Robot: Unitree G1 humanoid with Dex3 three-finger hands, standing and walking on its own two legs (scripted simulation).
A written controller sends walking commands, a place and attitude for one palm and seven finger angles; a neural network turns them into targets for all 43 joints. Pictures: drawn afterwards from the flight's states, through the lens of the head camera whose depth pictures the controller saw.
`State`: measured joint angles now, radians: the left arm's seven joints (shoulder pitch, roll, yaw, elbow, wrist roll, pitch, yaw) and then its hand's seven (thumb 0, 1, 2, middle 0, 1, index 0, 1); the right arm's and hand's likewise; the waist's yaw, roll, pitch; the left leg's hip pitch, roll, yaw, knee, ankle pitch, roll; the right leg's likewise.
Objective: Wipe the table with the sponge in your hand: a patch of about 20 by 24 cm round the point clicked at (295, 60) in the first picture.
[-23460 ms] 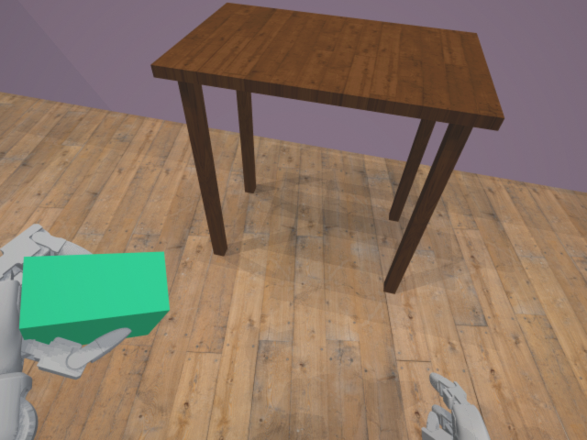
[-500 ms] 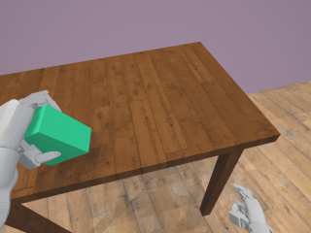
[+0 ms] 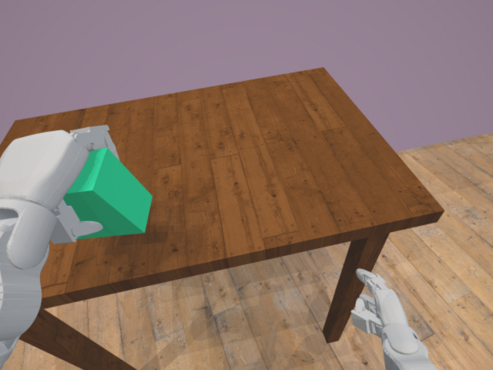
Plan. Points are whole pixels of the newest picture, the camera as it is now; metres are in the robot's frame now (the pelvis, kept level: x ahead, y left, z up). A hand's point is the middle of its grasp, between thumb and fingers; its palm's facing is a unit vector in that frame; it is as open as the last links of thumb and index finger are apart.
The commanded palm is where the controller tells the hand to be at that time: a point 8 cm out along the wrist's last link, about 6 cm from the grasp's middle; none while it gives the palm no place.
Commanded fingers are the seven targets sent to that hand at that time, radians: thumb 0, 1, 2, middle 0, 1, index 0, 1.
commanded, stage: turn the palm down, sponge in hand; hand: left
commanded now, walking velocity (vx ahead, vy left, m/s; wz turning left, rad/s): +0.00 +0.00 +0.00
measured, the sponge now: (95, 205) +0.25 +0.26 +0.18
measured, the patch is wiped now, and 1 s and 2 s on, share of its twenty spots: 0.00 0.00 0.00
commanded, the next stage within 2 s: move the sponge above the wiping area in 0.64 s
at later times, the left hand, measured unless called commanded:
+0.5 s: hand (89, 178) +0.23 +0.22 +0.25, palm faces +0.35 +0.02 -0.94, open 10.0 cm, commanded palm +0.18 +0.23 +0.30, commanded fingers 0.00 0.10 1.30 -1.20 -1.60 -1.20 -1.60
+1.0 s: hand (44, 169) +0.22 +0.26 +0.28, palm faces +0.45 +0.00 -0.89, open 10.0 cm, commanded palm +0.16 +0.25 +0.29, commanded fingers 0.00 0.10 1.30 -1.20 -1.60 -1.20 -1.60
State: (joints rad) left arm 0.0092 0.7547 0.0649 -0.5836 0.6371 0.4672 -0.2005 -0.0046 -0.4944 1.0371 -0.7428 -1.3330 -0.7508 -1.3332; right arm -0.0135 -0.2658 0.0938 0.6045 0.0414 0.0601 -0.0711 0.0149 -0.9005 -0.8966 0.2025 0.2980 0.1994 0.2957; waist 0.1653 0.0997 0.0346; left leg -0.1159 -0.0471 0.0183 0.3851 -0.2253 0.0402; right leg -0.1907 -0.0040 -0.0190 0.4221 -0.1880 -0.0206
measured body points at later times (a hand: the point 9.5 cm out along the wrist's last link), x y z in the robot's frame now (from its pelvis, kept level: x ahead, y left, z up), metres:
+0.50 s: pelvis -0.02 -0.04 -0.01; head -0.04 -0.10 +0.44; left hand +0.21 +0.22 +0.30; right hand +0.25 -0.24 -0.08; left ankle -0.01 +0.09 -0.74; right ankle +0.03 -0.11 -0.74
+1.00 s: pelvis -0.02 -0.02 +0.00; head -0.05 -0.08 +0.44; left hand +0.19 +0.25 +0.32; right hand +0.24 -0.21 -0.08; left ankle -0.01 +0.09 -0.74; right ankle +0.03 -0.11 -0.74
